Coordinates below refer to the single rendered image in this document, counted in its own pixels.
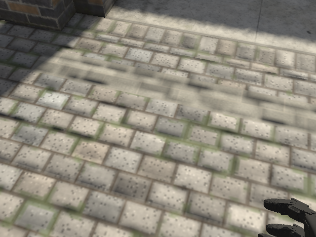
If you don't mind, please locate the robot right hand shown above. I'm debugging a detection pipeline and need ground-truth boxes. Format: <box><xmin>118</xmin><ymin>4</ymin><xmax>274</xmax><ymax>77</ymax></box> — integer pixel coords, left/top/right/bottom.
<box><xmin>258</xmin><ymin>197</ymin><xmax>316</xmax><ymax>237</ymax></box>

